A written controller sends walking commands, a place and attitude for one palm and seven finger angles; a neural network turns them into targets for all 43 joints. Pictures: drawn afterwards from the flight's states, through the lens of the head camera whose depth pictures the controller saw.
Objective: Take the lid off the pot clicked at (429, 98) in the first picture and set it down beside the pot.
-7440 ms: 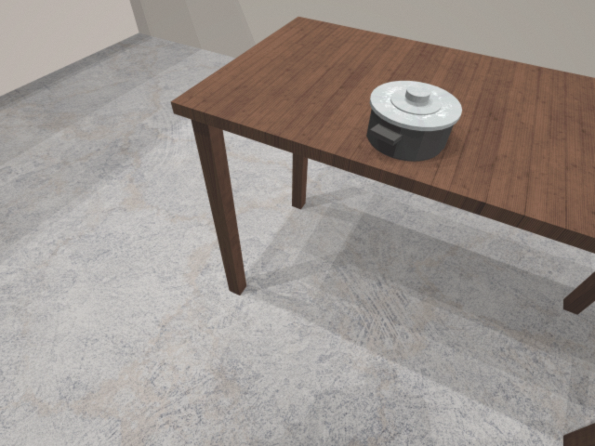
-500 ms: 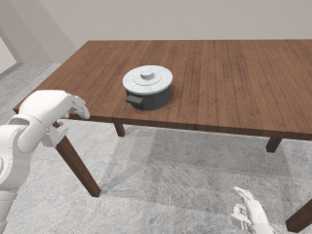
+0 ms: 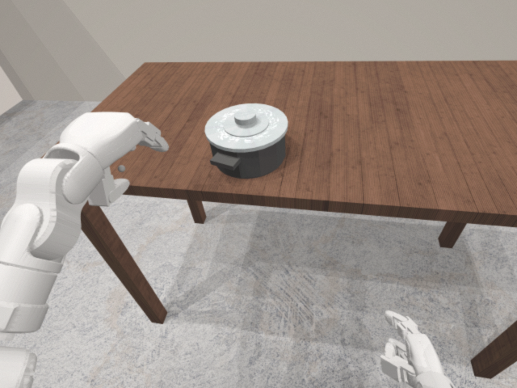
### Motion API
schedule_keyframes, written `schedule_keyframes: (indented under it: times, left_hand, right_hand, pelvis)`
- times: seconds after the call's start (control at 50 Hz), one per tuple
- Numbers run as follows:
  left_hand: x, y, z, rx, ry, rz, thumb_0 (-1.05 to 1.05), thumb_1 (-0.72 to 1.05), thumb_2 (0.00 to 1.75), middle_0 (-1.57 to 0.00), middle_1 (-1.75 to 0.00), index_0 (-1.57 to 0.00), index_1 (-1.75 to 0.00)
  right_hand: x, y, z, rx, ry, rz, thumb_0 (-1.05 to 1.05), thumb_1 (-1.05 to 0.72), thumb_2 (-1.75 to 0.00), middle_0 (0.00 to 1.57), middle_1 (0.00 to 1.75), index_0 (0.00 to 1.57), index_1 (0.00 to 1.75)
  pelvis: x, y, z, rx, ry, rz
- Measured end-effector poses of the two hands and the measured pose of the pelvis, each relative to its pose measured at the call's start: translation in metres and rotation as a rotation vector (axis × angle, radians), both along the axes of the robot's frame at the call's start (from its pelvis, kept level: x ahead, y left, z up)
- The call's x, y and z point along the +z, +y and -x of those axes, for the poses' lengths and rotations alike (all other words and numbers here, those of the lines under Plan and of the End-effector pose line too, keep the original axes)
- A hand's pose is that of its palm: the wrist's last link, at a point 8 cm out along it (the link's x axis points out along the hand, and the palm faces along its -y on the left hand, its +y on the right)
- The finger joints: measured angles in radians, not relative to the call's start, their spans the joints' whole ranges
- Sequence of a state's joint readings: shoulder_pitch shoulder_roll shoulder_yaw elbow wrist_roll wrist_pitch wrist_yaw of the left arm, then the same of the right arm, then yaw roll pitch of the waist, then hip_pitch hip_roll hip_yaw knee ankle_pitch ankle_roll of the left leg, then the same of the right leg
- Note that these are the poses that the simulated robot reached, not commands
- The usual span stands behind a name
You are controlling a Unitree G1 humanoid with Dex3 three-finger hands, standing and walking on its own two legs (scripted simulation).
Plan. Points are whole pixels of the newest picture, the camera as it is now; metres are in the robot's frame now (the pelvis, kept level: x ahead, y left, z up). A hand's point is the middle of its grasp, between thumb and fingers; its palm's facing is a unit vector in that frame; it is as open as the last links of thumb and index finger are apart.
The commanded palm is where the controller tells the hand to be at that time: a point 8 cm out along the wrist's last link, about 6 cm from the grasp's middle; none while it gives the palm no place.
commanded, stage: move the open hand above the knob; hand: left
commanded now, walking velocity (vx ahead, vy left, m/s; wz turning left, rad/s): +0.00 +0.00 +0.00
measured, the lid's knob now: (245, 117) +0.57 +0.11 +0.15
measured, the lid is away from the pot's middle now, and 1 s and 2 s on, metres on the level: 0.00 0.00 0.00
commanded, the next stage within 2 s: none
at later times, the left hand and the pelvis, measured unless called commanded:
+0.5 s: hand (167, 138) +0.41 +0.20 +0.21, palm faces -0.15 -0.02 -0.99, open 9.9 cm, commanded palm +0.38 +0.19 +0.29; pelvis +0.03 -0.01 +0.00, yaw +0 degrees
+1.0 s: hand (209, 112) +0.47 +0.15 +0.22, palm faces -0.16 -0.03 -0.99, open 9.9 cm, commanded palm +0.45 +0.15 +0.29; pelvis +0.06 -0.01 +0.00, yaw +0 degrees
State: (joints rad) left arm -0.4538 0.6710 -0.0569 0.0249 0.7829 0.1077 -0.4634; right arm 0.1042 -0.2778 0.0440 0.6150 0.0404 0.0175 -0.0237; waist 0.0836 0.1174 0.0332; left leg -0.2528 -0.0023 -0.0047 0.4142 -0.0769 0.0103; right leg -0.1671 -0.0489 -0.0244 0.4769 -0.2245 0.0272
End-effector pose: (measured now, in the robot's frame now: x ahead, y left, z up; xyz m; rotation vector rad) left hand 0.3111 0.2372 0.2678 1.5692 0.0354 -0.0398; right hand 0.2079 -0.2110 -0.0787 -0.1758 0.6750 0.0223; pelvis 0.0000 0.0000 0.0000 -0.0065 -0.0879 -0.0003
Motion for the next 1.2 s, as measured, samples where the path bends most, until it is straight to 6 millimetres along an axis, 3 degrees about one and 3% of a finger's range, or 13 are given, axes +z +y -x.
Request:
schedule_keyframes:
  times: [0.16, 0.52, 0.88, 1.2]
  left_hand:
    - [0.000, -0.015, -0.028, -0.005, 0.027, -0.013, 0.00, -0.37, 1.70, -0.90, -0.08, -0.90, -0.08]
    - [-0.001, -0.041, -0.087, 0.003, 0.097, 0.018, 0.00, -0.37, 1.69, -0.90, -0.08, -0.89, -0.08]
    - [0.002, -0.076, -0.135, -0.015, 0.108, 0.030, 0.00, -0.37, 1.69, -0.90, -0.08, -0.89, -0.08]
    - [0.008, -0.106, -0.179, -0.008, 0.148, 0.036, 0.00, -0.37, 1.69, -0.90, -0.08, -0.89, -0.08]
  right_hand:
    - [-0.002, -0.002, -0.006, 0.001, 0.014, 0.002, 0.01, -0.90, -0.90, 0.20, 0.30, 0.20, 0.30]
    - [-0.012, -0.031, -0.011, -0.062, 0.099, 0.019, 0.01, -0.90, -0.90, 0.20, 0.30, 0.20, 0.30]
    - [-0.016, -0.021, -0.033, -0.053, 0.135, -0.016, 0.01, -0.90, -0.90, 0.20, 0.30, 0.20, 0.30]
    - [-0.029, -0.035, -0.013, -0.112, 0.229, 0.001, 0.01, -0.90, -0.90, 0.20, 0.30, 0.20, 0.30]
  pelvis:
    - [0.000, -0.004, -0.006, 0.005, 0.016, -0.002]
    - [0.001, -0.009, -0.032, 0.001, 0.054, -0.010]
    - [0.001, -0.009, -0.051, 0.001, 0.090, -0.018]
    - [0.001, -0.009, -0.064, -0.005, 0.120, -0.022]
